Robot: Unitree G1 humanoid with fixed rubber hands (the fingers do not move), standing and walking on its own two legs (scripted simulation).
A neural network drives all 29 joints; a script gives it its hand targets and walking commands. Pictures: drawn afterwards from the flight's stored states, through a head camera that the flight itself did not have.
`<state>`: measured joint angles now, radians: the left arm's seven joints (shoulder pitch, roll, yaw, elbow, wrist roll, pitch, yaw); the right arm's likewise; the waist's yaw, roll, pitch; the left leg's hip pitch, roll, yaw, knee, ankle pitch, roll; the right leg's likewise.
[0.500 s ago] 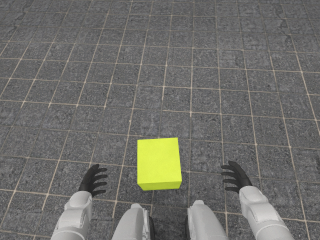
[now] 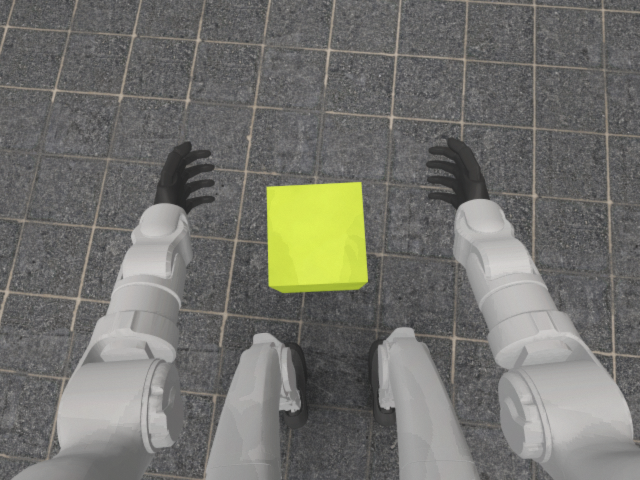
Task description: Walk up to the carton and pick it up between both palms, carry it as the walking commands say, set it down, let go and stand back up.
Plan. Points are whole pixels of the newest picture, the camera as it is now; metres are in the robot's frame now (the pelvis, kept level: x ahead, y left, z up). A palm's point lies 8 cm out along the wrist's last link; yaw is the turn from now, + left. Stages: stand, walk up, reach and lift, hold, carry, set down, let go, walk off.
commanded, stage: reach and lift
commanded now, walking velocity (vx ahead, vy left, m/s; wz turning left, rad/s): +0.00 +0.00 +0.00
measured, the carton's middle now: (317, 244) +0.46 +0.03 -0.53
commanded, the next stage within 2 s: none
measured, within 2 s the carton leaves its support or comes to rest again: neither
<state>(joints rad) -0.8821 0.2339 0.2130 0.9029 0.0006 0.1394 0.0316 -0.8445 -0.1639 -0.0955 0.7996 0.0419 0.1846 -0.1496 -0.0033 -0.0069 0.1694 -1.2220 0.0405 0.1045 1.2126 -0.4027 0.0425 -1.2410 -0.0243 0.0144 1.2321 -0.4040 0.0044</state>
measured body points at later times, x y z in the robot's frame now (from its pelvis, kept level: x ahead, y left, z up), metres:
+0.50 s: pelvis +0.01 +0.00 -0.04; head +0.30 +0.00 +0.31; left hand +0.48 +0.21 -0.17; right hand +0.47 -0.17 -0.17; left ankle +0.09 +0.11 -0.62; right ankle +0.09 -0.12 -0.62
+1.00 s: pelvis -0.03 -0.01 -0.19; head +0.30 -0.01 +0.11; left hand +0.48 +0.21 -0.34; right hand +0.47 -0.16 -0.35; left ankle +0.09 +0.11 -0.62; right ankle +0.09 -0.12 -0.62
